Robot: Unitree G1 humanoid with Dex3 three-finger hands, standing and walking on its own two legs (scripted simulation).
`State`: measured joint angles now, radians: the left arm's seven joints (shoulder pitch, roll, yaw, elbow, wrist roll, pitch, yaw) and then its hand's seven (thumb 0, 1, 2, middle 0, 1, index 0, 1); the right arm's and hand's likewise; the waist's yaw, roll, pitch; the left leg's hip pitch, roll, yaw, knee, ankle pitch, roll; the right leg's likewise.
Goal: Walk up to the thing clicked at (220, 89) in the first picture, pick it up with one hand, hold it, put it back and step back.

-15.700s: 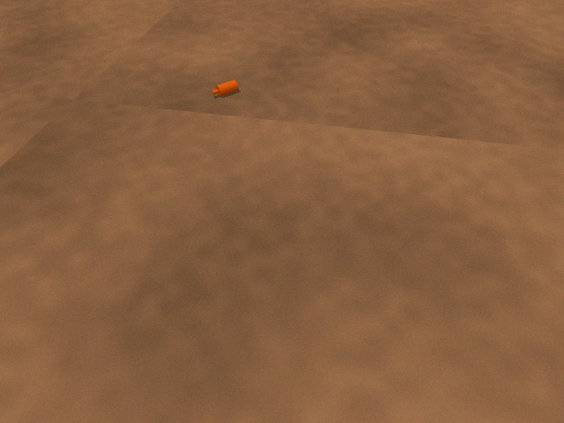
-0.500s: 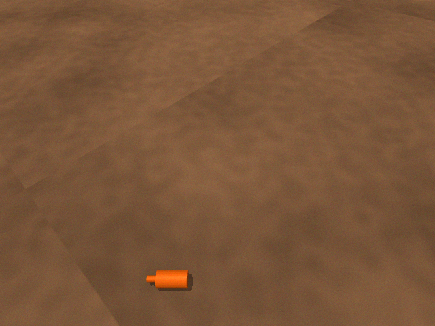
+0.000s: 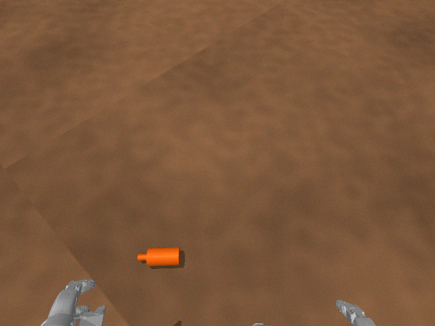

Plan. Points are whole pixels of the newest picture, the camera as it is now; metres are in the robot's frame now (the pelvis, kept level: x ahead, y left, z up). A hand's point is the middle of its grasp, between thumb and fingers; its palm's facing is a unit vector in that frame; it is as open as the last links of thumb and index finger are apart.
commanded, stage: rise first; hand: left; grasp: from above
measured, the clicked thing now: (159, 256) +0.44 +0.25 -0.72
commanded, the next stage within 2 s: none
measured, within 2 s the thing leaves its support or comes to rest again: neither
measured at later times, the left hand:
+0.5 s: hand out of the picture +0.13 +0.26 -0.21, palm faces -0.15 -0.88 -0.45, open 14.1 cm
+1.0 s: hand (114, 308) +0.20 +0.29 -0.36, palm faces -0.41 -0.59 -0.69, open 14.0 cm
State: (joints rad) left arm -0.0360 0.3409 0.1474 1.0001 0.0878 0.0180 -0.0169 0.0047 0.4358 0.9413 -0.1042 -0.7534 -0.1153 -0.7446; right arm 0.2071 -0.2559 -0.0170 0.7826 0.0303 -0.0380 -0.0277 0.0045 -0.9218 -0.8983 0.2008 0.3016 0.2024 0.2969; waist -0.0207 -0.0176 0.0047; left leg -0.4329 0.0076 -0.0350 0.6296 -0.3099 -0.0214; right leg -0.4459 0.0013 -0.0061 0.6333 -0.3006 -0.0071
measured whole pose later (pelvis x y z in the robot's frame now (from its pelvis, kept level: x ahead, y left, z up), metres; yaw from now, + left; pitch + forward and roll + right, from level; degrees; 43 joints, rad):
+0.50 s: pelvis +0.00 +0.02 -0.07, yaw -1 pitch +17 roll -2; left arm 0.26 0.30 0.11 0.45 0.23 0.23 0.02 0.00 -0.54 0.98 -0.08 -1.06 -0.08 -1.06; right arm 0.20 -0.23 -0.02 0.54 0.01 -0.12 -0.02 0.01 -0.91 -0.90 0.20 0.30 0.20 0.30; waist -0.03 0.00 -0.11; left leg -0.90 0.00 -0.04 1.15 -0.54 0.00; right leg -0.90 0.00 -0.01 1.10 -0.51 0.02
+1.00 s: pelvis -0.04 +0.01 -0.21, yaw -1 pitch +31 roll -1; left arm -0.08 0.43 0.10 0.63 0.57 0.00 0.09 0.00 -0.53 0.94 -0.11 -1.06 -0.12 -1.06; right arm 0.09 -0.30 -0.04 0.60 0.01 -0.21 0.02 0.01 -0.92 -0.90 0.20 0.30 0.20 0.30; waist -0.03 0.00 -0.18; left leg -1.57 -0.01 -0.05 1.72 -0.69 -0.01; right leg -1.57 0.00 -0.01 1.70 -0.66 0.01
